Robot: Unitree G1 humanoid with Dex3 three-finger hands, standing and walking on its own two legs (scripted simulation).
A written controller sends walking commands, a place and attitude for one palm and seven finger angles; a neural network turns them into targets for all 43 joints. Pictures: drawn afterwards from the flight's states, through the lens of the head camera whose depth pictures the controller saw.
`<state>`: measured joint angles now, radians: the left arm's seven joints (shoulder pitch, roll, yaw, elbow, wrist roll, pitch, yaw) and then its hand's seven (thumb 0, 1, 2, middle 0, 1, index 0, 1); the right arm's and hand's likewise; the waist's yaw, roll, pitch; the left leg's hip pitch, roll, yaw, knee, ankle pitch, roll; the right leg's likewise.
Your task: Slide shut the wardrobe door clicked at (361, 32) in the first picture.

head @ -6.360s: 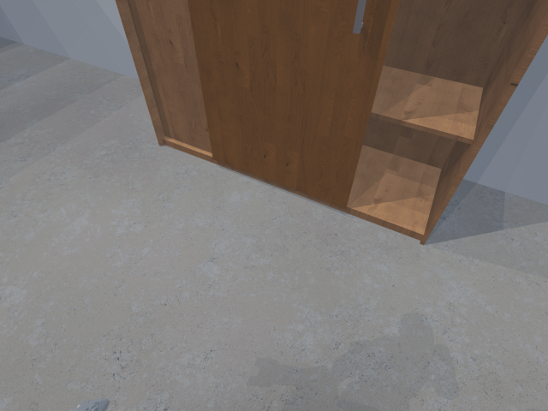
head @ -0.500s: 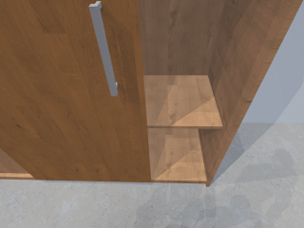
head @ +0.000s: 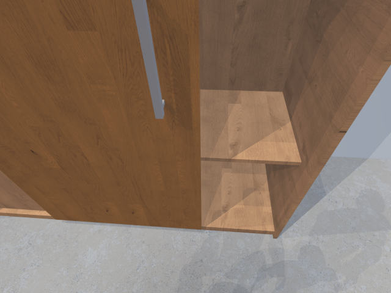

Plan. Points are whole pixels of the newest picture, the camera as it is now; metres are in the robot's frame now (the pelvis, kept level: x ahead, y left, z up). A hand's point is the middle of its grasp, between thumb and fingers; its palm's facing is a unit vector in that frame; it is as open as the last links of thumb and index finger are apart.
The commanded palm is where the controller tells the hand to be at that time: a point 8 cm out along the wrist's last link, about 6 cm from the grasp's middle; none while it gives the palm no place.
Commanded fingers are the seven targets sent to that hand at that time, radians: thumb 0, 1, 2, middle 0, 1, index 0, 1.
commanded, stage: look again from close up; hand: left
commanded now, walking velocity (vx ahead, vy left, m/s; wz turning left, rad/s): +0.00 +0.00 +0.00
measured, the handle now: (152, 62) +0.51 +0.12 +0.22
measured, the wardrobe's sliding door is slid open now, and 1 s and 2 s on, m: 0.37 0.37 0.37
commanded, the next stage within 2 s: shuffle to correct the standing spot in 1.74 s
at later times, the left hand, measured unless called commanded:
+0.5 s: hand out of the picture +0.01 +0.26 -0.17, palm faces -0.04 -0.98 -0.22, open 7.4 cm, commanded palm none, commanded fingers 0.00 0.90 0.90 -0.20 -0.30 -0.20 -0.30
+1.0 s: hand out of the picture -0.07 +0.25 -0.17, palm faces -0.03 -0.98 -0.20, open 7.4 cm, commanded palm none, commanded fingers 0.00 0.90 0.90 -0.20 -0.30 -0.20 -0.30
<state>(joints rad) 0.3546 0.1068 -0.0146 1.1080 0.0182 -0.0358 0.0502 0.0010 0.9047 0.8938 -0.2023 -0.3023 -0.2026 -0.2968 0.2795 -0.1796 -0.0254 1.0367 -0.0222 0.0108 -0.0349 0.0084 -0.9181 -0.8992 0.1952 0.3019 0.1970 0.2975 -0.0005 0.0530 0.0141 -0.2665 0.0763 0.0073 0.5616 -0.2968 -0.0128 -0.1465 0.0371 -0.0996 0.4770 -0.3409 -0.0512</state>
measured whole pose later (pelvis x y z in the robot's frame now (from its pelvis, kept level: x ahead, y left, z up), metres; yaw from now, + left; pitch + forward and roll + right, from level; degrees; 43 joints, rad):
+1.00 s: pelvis -0.03 +0.08 +0.01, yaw -3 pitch -2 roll +0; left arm 0.35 0.14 -0.01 1.13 0.03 0.00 0.05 0.00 0.91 0.89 -0.20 -0.30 -0.20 -0.30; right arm 0.27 -0.15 -0.01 1.13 -0.01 0.01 -0.01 0.01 -0.91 -0.90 0.20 0.30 0.20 0.30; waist 0.01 0.00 0.05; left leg -0.20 -0.04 0.11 0.42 -0.20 0.07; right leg -0.15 -0.08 0.00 0.44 -0.25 0.07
